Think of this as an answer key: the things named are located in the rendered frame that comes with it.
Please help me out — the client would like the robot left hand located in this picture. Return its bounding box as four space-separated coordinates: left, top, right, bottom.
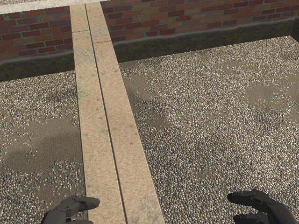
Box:
40 194 100 224

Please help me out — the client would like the robot right hand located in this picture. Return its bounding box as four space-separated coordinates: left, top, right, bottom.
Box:
227 189 299 224

